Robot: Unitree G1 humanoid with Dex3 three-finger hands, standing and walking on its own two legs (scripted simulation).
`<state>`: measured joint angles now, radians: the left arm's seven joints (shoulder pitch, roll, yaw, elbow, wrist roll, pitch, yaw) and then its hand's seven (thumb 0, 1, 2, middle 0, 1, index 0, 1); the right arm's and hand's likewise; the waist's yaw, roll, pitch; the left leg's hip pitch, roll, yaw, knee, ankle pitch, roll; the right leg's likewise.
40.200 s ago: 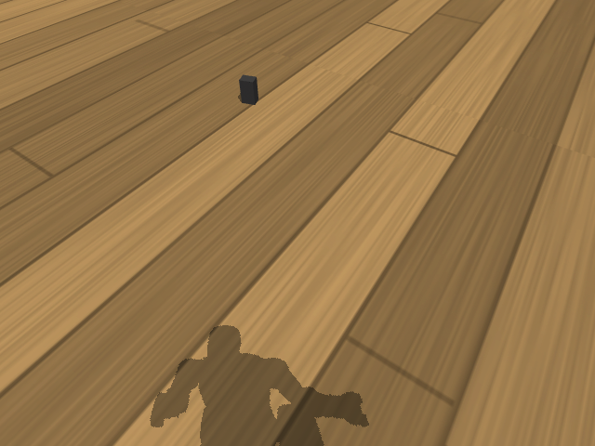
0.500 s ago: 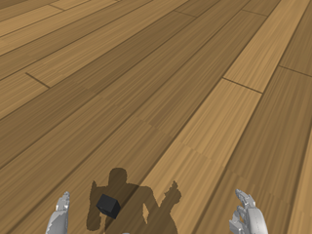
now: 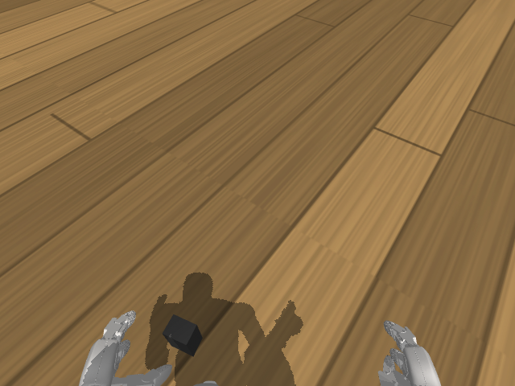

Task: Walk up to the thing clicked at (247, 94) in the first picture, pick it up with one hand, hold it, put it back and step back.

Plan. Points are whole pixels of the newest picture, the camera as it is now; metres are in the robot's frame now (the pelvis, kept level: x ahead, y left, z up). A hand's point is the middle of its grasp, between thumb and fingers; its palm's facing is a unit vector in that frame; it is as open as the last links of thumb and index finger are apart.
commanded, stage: stand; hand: left
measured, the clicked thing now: (183, 335) +0.38 +0.25 -0.65
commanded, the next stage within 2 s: none
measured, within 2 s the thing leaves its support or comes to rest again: neither
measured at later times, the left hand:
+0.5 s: hand out of the picture +0.05 +0.25 -0.11, palm faces +0.00 -0.94 -0.34, open 7.4 cm
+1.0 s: hand out of the picture +0.03 +0.25 -0.11, palm faces +0.00 -0.94 -0.35, open 7.4 cm
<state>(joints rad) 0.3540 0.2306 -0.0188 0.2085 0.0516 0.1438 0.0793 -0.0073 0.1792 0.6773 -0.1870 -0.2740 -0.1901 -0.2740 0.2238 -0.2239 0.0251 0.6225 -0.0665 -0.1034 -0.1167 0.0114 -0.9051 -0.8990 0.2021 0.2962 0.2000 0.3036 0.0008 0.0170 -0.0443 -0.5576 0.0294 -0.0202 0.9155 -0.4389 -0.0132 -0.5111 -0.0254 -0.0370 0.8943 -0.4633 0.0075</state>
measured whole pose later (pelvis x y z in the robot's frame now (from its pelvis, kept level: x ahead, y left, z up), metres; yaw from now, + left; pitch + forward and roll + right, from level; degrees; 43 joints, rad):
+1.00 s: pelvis -0.01 +0.00 +0.05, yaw +1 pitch -4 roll +0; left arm 0.14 0.33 0.00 1.17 0.03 -0.01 0.01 0.00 0.91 0.89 -0.20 -0.30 -0.20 -0.30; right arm 0.14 -0.32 -0.01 1.16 -0.02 0.00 0.00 0.01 -0.91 -0.90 0.20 0.30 0.20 0.30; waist 0.01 0.02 0.06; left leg -0.16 0.01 -0.02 0.37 -0.16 -0.01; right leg -0.11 -0.04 -0.05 0.37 -0.19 0.02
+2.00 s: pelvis +0.01 -0.01 +0.06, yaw +1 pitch -2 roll +0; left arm 0.12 0.33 0.01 1.16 0.02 -0.01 0.00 0.00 0.91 0.89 -0.20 -0.30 -0.20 -0.30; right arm 0.12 -0.34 0.00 1.16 -0.02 -0.01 0.01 0.01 -0.91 -0.90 0.20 0.30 0.20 0.30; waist 0.00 0.01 0.04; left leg -0.13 0.02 -0.02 0.32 -0.15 -0.03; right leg -0.09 -0.02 -0.05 0.32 -0.19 0.01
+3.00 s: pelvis -0.14 +0.03 +0.03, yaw -2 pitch -2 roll +1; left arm 0.18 0.34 0.07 0.87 0.03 0.04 0.00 0.00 0.90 0.89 -0.20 -0.30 -0.20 -0.30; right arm 0.13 -0.39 -0.04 0.87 0.00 0.05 -0.01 0.01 -0.91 -0.90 0.20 0.30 0.20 0.30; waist 0.02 0.03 0.17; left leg -0.50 -0.12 -0.12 1.08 -0.48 0.01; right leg -0.27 0.01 0.03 0.65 -0.35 -0.03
